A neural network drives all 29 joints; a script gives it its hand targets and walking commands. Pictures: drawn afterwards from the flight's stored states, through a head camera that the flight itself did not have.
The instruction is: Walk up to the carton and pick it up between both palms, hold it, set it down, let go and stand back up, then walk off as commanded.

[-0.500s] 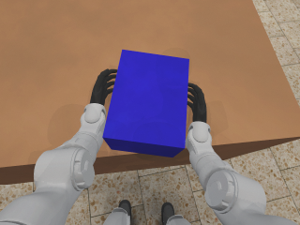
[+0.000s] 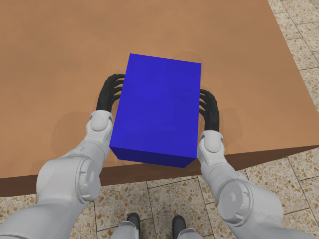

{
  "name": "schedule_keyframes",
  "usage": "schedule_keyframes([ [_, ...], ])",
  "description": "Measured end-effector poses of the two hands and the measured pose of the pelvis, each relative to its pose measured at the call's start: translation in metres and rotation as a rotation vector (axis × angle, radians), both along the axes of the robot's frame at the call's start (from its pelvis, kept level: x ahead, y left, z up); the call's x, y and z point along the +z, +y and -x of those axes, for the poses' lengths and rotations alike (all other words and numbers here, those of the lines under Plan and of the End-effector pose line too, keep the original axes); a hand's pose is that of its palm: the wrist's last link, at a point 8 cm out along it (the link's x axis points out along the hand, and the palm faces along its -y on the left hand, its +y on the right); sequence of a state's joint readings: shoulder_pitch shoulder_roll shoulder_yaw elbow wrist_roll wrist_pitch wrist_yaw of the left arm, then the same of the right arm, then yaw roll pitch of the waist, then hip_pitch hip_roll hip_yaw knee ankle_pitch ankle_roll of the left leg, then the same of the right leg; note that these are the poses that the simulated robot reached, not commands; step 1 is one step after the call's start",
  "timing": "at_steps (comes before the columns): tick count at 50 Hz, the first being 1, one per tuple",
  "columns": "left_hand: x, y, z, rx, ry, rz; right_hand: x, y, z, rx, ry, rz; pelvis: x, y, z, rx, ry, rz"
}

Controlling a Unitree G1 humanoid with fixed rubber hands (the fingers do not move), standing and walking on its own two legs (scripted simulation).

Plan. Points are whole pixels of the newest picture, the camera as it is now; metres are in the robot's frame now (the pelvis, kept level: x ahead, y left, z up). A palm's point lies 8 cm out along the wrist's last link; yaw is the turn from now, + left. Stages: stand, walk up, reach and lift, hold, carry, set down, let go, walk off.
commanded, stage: reach and lift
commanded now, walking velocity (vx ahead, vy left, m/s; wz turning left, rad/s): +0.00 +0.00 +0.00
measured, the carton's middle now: (158, 113) +0.42 +0.03 -0.04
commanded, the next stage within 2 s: none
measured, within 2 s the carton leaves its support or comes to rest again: leaves its support in 0.54 s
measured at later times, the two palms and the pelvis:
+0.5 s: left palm (104, 114) +0.40 +0.17 -0.02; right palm (213, 132) +0.38 -0.10 -0.03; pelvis -0.01 +0.00 +0.00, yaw +0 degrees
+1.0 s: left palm (101, 91) +0.39 +0.14 +0.11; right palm (238, 127) +0.35 -0.12 +0.08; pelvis -0.05 +0.00 +0.00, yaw +0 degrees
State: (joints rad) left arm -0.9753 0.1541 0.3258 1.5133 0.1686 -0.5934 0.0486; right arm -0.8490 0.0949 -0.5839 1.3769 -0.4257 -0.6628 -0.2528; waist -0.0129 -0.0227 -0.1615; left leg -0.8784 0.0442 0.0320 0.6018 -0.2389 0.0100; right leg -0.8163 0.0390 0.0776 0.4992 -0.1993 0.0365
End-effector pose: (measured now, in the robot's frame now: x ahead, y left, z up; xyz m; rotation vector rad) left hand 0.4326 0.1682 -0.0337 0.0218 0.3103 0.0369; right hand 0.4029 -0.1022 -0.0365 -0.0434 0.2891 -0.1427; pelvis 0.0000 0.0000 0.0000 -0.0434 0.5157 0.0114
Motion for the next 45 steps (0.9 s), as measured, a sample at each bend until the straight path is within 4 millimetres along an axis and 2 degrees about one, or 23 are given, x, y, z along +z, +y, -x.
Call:
schedule_keyframes([
  [15,0.004,-0.001,0.01,-0.011,0.012,-0.058,0.002,-0.001,0.009,0.007,0.02,0.007,0.0,0.0,0.005,0.0,-0.007,0.0],
  [29,0.015,-0.005,0.04,-0.018,0.057,-0.095,0.016,-0.005,0.032,0.025,0.067,0.065,-0.001,0.001,0.018,0.0,-0.029,0.001],
  [36,0.044,-0.006,0.048,0.023,0.006,-0.094,0.048,-0.003,0.038,0.015,0.009,0.061,-0.003,0.002,0.03,0.001,-0.057,0.002],
  [45,0.111,-0.017,0.044,-0.004,-0.08,-0.113,0.097,-0.012,0.045,-0.026,-0.07,0.041,0.0,0.003,0.043,0.004,-0.135,0.001],
])
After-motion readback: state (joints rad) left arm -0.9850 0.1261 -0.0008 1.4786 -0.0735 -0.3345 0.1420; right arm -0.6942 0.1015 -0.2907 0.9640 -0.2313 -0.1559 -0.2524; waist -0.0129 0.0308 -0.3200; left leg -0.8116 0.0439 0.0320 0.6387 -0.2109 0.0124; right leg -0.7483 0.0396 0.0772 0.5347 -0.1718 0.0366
